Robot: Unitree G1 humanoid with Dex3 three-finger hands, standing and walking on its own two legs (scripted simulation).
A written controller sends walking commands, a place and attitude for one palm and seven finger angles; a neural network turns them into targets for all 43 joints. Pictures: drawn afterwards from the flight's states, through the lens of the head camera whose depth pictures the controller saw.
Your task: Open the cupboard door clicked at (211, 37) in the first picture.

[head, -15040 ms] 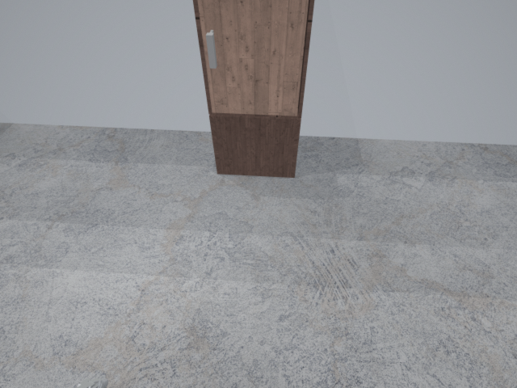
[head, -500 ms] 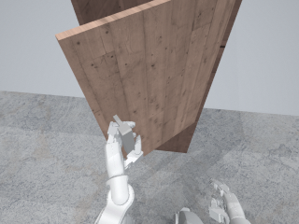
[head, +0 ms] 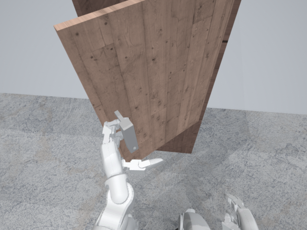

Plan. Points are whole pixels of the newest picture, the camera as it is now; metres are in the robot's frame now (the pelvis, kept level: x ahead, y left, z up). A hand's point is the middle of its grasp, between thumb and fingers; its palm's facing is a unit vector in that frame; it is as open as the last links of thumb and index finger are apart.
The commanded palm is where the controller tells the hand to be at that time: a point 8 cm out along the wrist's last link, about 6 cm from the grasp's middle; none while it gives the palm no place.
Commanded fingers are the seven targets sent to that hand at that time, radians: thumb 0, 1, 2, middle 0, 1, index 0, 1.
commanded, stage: open thumb and fingers to let go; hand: left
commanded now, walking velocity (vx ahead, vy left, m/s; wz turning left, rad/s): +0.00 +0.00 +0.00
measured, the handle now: (125, 131) +0.36 +0.09 +0.04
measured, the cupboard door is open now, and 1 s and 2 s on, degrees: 42 41 41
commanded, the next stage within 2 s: slide the hand sideways off the handle in 0.26 s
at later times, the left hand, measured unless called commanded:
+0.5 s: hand (131, 157) +0.29 +0.07 +0.04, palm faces -0.02 -1.00 -0.10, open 16.1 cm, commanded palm +0.27 +0.10 +0.04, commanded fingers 0.00 -0.50 0.30 -0.15 -0.30 -0.15 -0.30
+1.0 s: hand (116, 172) +0.25 +0.10 +0.04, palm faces -0.12 -0.99 +0.00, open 16.4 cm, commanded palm +0.23 +0.16 +0.04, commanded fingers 0.00 -0.50 0.30 -0.15 -0.30 -0.15 -0.30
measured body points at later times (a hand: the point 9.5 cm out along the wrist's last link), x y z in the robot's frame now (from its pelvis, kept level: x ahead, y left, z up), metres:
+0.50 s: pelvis -0.01 +0.02 -0.01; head +0.06 +0.01 +0.44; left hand +0.29 +0.12 +0.04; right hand +0.17 -0.20 -0.11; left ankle +0.00 +0.15 -0.66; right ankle +0.06 -0.09 -0.66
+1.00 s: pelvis +0.01 +0.04 -0.01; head +0.08 +0.03 +0.43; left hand +0.25 +0.16 +0.04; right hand +0.19 -0.18 -0.09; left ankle +0.00 +0.15 -0.66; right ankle +0.06 -0.09 -0.66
